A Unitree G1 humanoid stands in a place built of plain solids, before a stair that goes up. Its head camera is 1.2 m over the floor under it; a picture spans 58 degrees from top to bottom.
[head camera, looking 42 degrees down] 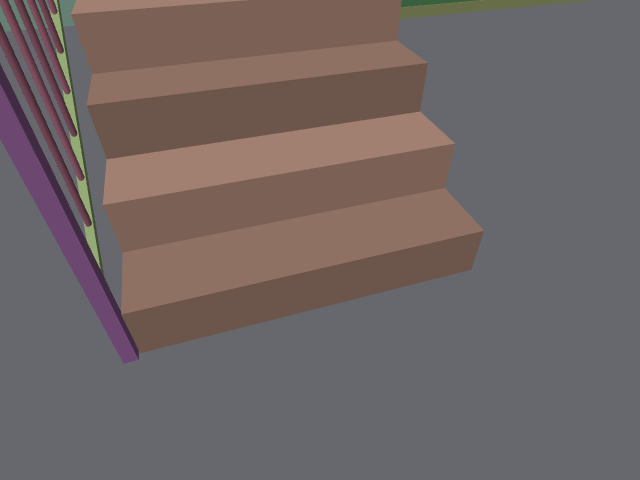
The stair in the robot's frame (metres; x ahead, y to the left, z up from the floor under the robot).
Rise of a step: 0.20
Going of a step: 0.27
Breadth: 1.22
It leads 18 degrees to the left of straight ahead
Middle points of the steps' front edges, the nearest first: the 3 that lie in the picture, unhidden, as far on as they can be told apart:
0.97 0.00 0.20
1.24 0.08 0.40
1.50 0.16 0.60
